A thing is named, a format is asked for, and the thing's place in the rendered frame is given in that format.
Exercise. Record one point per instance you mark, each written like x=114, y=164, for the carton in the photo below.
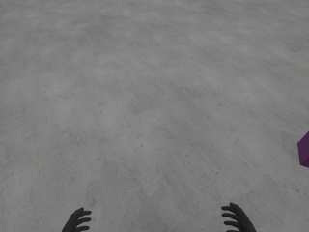
x=303, y=150

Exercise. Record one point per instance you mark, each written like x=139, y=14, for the left robot hand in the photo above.
x=74, y=221

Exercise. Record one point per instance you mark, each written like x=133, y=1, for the right robot hand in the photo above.
x=243, y=223

